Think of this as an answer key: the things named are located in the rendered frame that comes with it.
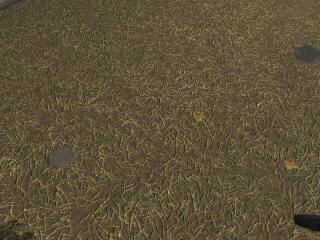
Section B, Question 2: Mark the robot right hand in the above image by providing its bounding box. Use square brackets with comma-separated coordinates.
[293, 214, 320, 233]

